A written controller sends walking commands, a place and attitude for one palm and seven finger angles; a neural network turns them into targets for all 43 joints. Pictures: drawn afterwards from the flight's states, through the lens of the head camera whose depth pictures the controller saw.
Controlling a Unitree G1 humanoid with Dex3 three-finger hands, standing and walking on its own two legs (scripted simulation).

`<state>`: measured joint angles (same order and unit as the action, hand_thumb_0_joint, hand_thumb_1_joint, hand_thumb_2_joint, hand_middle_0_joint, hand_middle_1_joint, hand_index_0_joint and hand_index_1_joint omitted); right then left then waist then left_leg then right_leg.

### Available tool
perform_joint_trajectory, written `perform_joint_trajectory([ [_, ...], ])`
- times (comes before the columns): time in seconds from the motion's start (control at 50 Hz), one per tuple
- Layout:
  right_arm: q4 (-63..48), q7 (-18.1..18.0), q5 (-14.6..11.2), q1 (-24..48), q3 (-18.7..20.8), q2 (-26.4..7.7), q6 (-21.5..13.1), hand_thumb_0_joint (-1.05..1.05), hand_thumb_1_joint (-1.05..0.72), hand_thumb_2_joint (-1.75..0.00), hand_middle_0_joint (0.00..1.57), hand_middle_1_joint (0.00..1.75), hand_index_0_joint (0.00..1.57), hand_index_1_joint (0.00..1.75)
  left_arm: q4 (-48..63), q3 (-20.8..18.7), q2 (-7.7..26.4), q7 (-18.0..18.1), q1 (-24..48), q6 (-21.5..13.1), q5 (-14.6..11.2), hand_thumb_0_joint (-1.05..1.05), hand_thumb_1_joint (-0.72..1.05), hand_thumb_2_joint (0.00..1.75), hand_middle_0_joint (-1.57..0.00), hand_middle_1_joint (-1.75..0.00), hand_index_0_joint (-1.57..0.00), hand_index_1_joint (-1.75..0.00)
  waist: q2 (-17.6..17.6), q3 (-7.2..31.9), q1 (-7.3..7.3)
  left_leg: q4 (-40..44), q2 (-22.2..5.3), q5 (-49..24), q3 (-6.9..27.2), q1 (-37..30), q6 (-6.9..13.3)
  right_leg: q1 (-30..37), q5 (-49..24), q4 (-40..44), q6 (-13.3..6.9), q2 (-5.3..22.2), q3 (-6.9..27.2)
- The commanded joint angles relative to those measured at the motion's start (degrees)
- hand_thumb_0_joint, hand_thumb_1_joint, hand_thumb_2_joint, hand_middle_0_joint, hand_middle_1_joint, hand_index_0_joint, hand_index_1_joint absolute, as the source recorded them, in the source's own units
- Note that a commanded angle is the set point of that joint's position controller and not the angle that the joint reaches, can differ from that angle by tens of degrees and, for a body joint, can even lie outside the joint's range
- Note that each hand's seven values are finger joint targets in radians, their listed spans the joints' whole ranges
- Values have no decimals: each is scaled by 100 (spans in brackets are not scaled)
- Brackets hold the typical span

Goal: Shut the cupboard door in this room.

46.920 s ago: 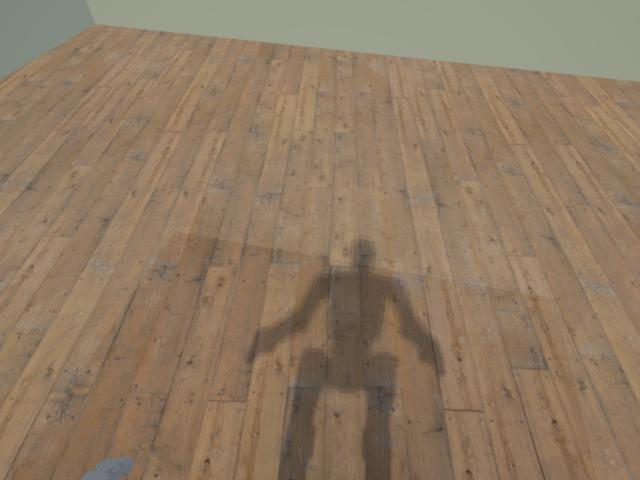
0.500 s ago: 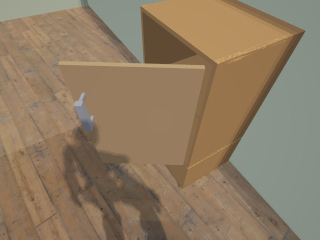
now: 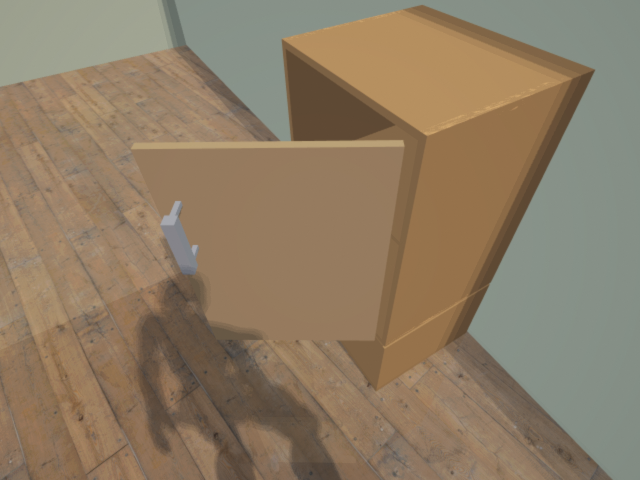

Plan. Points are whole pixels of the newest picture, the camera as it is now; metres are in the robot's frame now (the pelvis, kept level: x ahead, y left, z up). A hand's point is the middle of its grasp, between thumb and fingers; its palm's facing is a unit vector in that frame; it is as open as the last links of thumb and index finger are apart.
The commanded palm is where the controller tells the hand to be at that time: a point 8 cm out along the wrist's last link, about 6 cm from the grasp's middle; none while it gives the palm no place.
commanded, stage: look again from close up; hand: left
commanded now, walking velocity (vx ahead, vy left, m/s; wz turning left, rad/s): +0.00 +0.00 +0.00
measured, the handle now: (183, 238) +0.51 +0.28 -0.02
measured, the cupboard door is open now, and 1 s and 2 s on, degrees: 58 58 58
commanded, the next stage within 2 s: shuffle to correct the standing spot in 0.32 s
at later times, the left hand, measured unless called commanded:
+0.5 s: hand out of the picture +0.01 +0.17 -0.17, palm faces +0.01 -0.98 -0.19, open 7.4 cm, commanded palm none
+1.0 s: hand out of the picture +0.09 +0.21 -0.18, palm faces +0.03 -0.97 -0.23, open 7.4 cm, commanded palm none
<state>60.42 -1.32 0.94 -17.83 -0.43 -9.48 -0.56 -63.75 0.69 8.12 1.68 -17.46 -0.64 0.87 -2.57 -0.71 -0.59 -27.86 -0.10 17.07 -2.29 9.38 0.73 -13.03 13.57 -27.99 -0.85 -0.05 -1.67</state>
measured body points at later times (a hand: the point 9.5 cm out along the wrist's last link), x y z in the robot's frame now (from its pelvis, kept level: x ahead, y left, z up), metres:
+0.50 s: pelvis +0.01 +0.00 +0.00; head +0.02 -0.01 +0.45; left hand +0.01 +0.22 -0.16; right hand -0.01 -0.21 -0.16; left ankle -0.02 +0.11 -0.74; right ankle +0.02 -0.11 -0.74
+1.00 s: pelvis +0.07 +0.03 -0.01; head +0.11 +0.02 +0.44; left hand +0.09 +0.27 -0.16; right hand +0.06 -0.18 -0.17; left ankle -0.02 +0.11 -0.73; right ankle +0.03 -0.09 -0.73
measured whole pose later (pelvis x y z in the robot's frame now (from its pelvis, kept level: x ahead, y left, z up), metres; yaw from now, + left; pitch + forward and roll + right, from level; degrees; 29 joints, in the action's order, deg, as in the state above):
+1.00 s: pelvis +0.07 +0.03 -0.01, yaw -1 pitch +1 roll +0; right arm 61.4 -2.7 0.6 -17.3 -0.5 -8.2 -0.5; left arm -61.5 -1.4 9.0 2.3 -14.1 -0.7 0.7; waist -0.9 -3.6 0.7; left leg -31.1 2.8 22.5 -4.6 6.5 2.2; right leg -12.8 21.0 -34.6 0.2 2.7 -2.3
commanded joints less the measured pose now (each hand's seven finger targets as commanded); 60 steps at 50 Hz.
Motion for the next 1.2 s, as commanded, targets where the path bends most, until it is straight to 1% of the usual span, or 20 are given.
perform_joint_trajectory([
  [0.0,-211,-3,-15,-309,33,-451,-130,0,-90,-90,20,30,20,30,329,-75,637,30,-105,-99,-32,0,90,90,-20,-30,-20,-30,301,-632,12,827,-500,-193,609,648,133,-159,319,594,-225,495,658],
  [0.18,-20,-12,-17,-382,4,-447,-158,0,-90,-90,20,30,20,30,289,-74,609,18,-201,-76,-32,0,90,90,-20,-30,-20,-30,304,-566,72,996,-485,-104,585,628,157,-24,185,561,-189,517,631],
  [0.4,213,-59,-36,-370,-5,-395,-198,0,-90,-90,20,30,20,30,153,-82,583,29,-211,-105,-42,0,90,90,-20,-30,-20,-30,285,-213,84,821,-526,-970,464,235,132,277,-833,422,-180,593,575],
  [0.48,258,-36,-8,-418,2,-378,-117,0,-90,-90,20,30,20,30,158,-133,635,27,-240,-84,4,0,90,90,-20,-30,-20,-30,260,-426,126,656,-381,-125,327,455,126,180,157,475,-301,670,729],
  [0.56,133,12,25,-394,30,-295,-13,0,-90,-90,20,30,20,30,221,-242,838,12,-331,-49,30,0,90,90,-20,-30,-20,-30,756,-778,160,184,-99,495,75,812,74,-71,1459,998,-549,1002,1312],
  [0.64,74,22,28,-492,55,-255,-44,0,-90,-90,20,30,20,30,329,-348,926,21,-319,-58,36,0,90,90,-20,-30,-20,-30,906,-644,114,-66,-56,283,-14,642,43,-146,987,1037,-704,1283,1491],
  [0.68,87,18,22,-605,50,-264,-90,0,-90,-90,20,30,20,30,404,-374,894,26,-240,-62,40,0,90,90,-20,-30,-20,-30,664,-531,75,195,-95,-27,33,444,57,-94,233,577,-646,1133,1165],
  [0.72,129,-1,28,-753,74,-439,-158,0,-90,-90,20,30,20,30,469,-355,737,19,-134,-44,45,0,90,90,-20,-30,-20,-30,-15,-299,53,411,-444,-1203,351,25,199,-97,-370,-213,-443,686,516],
  [0.76,124,-62,24,-858,110,-650,-161,0,-90,-90,20,30,20,30,546,-305,509,24,9,-23,67,0,90,90,-20,-30,-20,-30,-808,-252,34,520,-961,-3055,803,-351,590,-446,226,-955,-233,199,-171],
  [0.78,92,-84,22,-842,113,-712,-148,0,-90,-90,20,30,20,30,565,-281,468,38,45,-25,66,0,90,90,-20,-30,-20,-30,-821,-299,65,449,-1103,-3874,905,-527,736,-661,828,-1094,-188,129,-285],
  [0.84,-47,-125,14,-643,94,-678,-131,0,-90,-90,20,30,20,30,522,-267,412,49,-6,-17,11,0,90,90,-20,-30,-20,-30,-398,-334,167,244,-1064,-4884,805,-600,735,-457,812,-730,-186,233,-217],
  [0.88,-149,-179,-37,-414,99,-585,-160,0,-90,-90,20,30,20,30,335,-303,520,86,-436,-67,-13,0,90,90,-20,-30,-20,-30,105,-60,325,-262,-688,-5020,489,-174,368,475,-1789,-439,-308,550,282],
  [0.9,-190,-193,-57,-378,110,-542,-166,0,-90,-90,20,30,20,30,263,-317,695,112,-610,-96,-39,0,90,90,-20,-30,-20,-30,307,145,330,-434,-506,-4329,340,54,175,888,-3199,-462,-408,875,535],
  [0.94,-149,-198,-78,-406,146,-450,-96,0,-90,-90,20,30,20,30,243,-297,768,146,-381,-71,-63,0,90,90,-20,-30,-20,-30,901,115,147,-147,-386,-3148,287,150,-7,940,-4308,-658,-510,1099,467],
  [0.96,-89,-197,-71,-451,163,-410,-106,0,-90,-90,20,30,20,30,308,-269,708,146,-193,-40,-63,0,90,90,-20,-30,-20,-30,774,65,89,168,-448,-3461,330,-30,-3,771,-4176,-780,-380,965,288],
  [1.0,17,-209,-42,-529,184,-524,-137,0,-90,-90,20,30,20,30,471,-265,592,175,28,31,-59,0,90,90,-20,-30,-20,-30,211,97,65,313,-740,-5101,507,-593,79,331,-2435,-836,-121,604,80],
  [1.04,40,-233,-47,-437,209,-561,-120,0,-90,-90,20,30,20,30,548,-290,541,194,104,100,-48,0,90,90,-20,-30,-20,-30,57,-36,95,303,-1015,-6171,651,-1007,234,-111,-745,-769,-36,388,5],
  [1.1,-28,-241,-26,-339,269,-636,-77,0,-90,-90,20,30,20,30,678,-342,534,178,182,150,-40,0,90,90,-20,-30,-20,-30,-169,-158,112,237,-1196,-6988,747,-1347,384,-459,308,-608,-32,258,-92],
  [1.14,-87,-234,-17,-199,291,-641,-46,0,-90,-90,20,30,20,30,714,-380,567,167,105,148,-29,0,90,90,-20,-30,-20,-30,-287,-95,171,80,-1110,-6794,676,-1338,391,-299,-23,-341,-62,258,-76],
  [1.18,-191,-228,-22,-88,309,-616,-33,0,-90,-90,20,30,20,30,658,-415,688,163,-190,82,-17,0,90,90,-20,-30,-20,-30,-55,231,261,-342,-776,-5631,461,-904,264,413,-2213,-89,-157,482,212],
])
